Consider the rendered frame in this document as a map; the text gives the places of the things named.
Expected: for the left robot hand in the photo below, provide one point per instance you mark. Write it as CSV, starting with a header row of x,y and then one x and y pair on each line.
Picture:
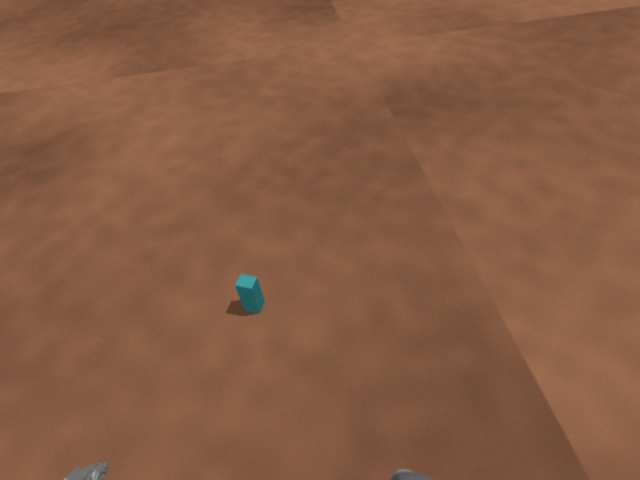
x,y
96,471

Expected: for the carton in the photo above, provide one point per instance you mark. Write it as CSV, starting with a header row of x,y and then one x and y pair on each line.
x,y
250,293

